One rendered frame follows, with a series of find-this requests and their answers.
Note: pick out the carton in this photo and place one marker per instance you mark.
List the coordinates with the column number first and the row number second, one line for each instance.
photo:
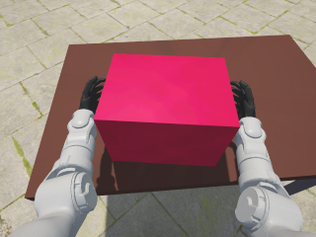
column 167, row 109

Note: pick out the table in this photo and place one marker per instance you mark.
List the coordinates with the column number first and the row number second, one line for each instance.
column 283, row 84

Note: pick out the robot left hand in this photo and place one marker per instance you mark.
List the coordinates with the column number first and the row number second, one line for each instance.
column 89, row 100

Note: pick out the robot left upper arm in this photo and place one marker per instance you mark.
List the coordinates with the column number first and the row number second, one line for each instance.
column 62, row 205

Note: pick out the robot right upper arm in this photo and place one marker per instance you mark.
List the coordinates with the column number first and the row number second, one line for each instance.
column 264, row 213

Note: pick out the right robot forearm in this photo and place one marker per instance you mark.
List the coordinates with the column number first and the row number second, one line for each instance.
column 253, row 160

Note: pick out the left robot forearm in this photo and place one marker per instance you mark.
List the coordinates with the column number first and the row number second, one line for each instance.
column 79, row 147

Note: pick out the robot right hand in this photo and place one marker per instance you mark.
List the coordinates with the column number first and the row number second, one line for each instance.
column 245, row 106

